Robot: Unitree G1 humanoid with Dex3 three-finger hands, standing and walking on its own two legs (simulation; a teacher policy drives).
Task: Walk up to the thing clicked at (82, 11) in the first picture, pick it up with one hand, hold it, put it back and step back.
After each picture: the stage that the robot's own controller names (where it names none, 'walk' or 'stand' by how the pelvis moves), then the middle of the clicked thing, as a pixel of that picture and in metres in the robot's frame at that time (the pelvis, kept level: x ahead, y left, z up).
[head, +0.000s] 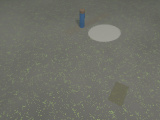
stand; (82, 18) +1.83 -0.02 -0.65
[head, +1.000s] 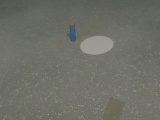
walk; (72, 32) +1.69 +0.22 -0.64
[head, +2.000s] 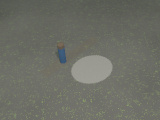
walk; (61, 53) +1.16 +0.28 -0.65
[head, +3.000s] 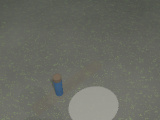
walk; (58, 85) +0.76 +0.23 -0.64
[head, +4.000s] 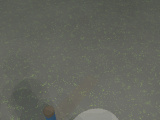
walk; (50, 117) +0.45 +0.19 -0.63
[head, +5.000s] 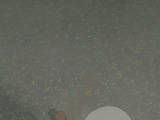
stand; out of the picture +0.40 +0.12 -0.61
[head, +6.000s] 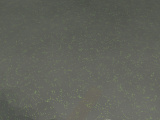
walk; out of the picture +0.38 +0.12 -0.65
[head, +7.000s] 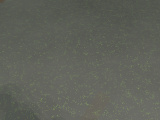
stand; out of the picture +0.32 +0.08 -0.66
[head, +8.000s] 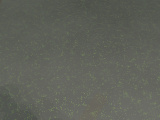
stand; out of the picture +0.31 +0.09 -0.66
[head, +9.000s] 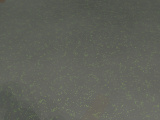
stand; out of the picture +0.31 +0.08 -0.66
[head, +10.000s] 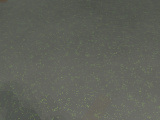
stand; out of the picture +0.31 +0.08 -0.66
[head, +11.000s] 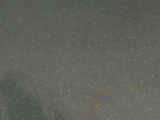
go down; out of the picture +0.32 +0.07 -0.65
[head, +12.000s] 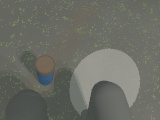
go down; (45, 72) +0.42 +0.08 -0.26
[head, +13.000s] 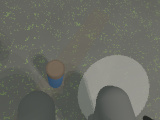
approach; (55, 76) +0.41 +0.07 -0.28
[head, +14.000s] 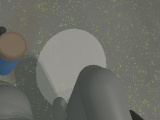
close in; (6, 57) +0.42 +0.13 -0.18
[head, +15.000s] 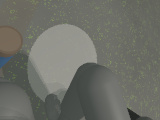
rest palm; out of the picture +0.42 +0.14 -0.18
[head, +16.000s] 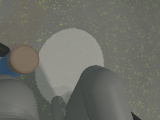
lift; (11, 65) +0.37 +0.13 -0.16
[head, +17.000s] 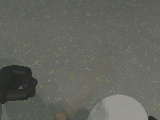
lift; out of the picture +0.31 +0.09 -0.48
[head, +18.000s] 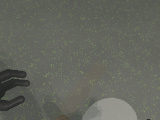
go down; out of the picture +0.30 +0.07 -0.54
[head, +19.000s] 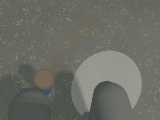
go down; (44, 84) +0.37 +0.10 -0.24
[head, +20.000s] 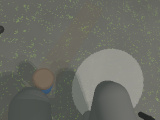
go down; (44, 83) +0.36 +0.10 -0.23
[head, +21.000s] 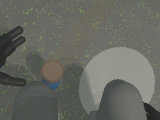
go down; (51, 77) +0.37 +0.10 -0.21
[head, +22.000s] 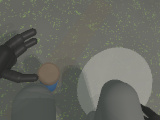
go down; (48, 79) +0.36 +0.10 -0.21
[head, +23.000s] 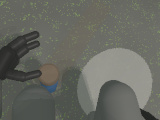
go down; (49, 80) +0.37 +0.10 -0.22
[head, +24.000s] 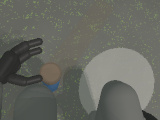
rise; (50, 79) +0.37 +0.10 -0.22
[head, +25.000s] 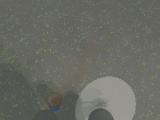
hold; (54, 102) +0.33 +0.08 -0.46
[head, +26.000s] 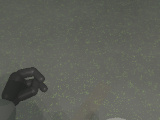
hold; out of the picture +0.29 +0.09 -0.60
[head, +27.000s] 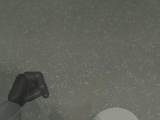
lower; out of the picture +0.30 +0.08 -0.58
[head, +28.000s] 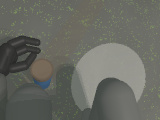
lower; (42, 76) +0.38 +0.10 -0.21
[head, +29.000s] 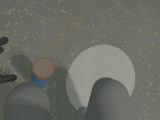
rise; (40, 76) +0.38 +0.11 -0.22
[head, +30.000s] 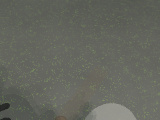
stand; out of the picture +0.32 +0.06 -0.53
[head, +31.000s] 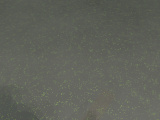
hold; out of the picture +0.29 +0.06 -0.59
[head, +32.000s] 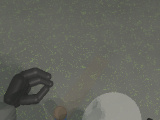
hold; (60, 117) +0.33 +0.08 -0.50
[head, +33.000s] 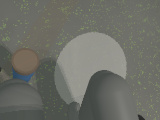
rise; (23, 69) +0.38 +0.13 -0.18
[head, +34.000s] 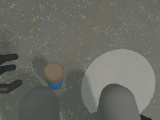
stand; (54, 78) +0.38 +0.10 -0.25
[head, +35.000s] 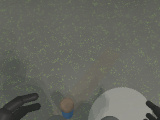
lower; (67, 109) +0.35 +0.07 -0.45
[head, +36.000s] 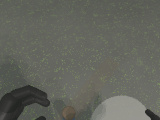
crouch; (68, 117) +0.34 +0.06 -0.49
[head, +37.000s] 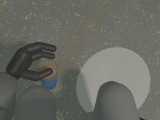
withdraw; (48, 77) +0.39 +0.10 -0.23
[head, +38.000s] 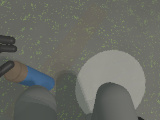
lower; (33, 78) +0.38 +0.16 -0.23
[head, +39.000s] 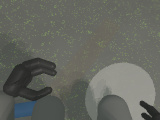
crouch; (29, 108) +0.28 +0.24 -0.42
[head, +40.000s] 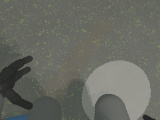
withdraw; out of the picture +0.23 +0.23 -0.42
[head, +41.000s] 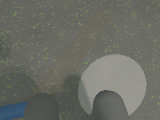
stand; (21, 109) +0.27 +0.24 -0.41
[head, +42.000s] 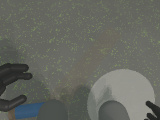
crouch; (34, 110) +0.29 +0.24 -0.46
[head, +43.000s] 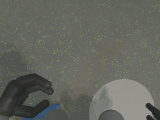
crouch; (39, 112) +0.31 +0.24 -0.51
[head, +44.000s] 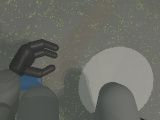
withdraw; (13, 84) +0.37 +0.27 -0.32
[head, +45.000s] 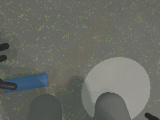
withdraw; (23, 83) +0.41 +0.26 -0.42
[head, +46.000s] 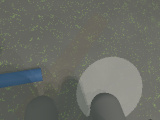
lower; (17, 78) +0.43 +0.27 -0.43
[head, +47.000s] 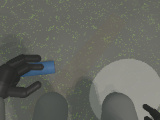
lower; (31, 69) +0.48 +0.27 -0.39
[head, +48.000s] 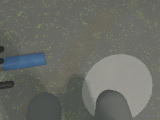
withdraw; (21, 61) +0.52 +0.28 -0.40
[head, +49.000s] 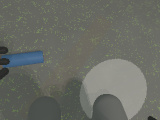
lower; (20, 59) +0.55 +0.29 -0.43
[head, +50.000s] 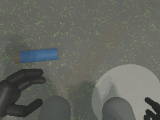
walk; (36, 55) +0.58 +0.29 -0.43
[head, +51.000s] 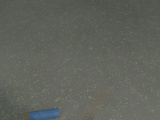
stand; (42, 115) +0.55 +0.25 -0.68
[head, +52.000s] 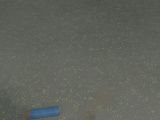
stand; (42, 113) +0.57 +0.26 -0.68
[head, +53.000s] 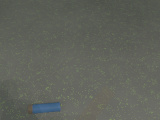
stand; (44, 108) +0.58 +0.28 -0.72
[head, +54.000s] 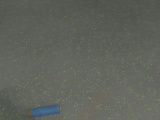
stand; (44, 111) +0.59 +0.30 -0.74
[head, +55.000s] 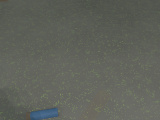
stand; (42, 114) +0.57 +0.31 -0.75
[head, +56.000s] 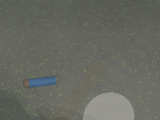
walk; (40, 82) +0.68 +0.25 -0.73
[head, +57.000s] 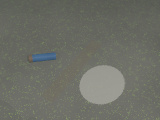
walk; (42, 57) +0.97 +0.33 -0.73
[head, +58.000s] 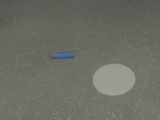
stand; (62, 55) +1.21 +0.26 -0.73
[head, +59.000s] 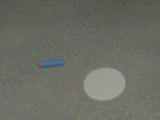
stand; (51, 63) +1.13 +0.30 -0.75
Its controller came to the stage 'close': yes
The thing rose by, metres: 0.01
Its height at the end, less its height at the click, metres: -0.09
